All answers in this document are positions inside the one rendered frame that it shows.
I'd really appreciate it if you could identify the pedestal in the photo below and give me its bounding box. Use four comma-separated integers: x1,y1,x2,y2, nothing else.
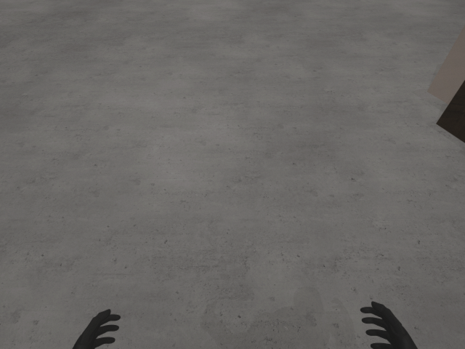
436,80,465,143

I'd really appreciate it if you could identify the robot right hand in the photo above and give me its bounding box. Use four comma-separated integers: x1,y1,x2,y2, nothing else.
360,301,418,349

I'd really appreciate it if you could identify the robot left hand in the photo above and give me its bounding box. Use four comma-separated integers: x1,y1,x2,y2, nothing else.
73,309,121,349

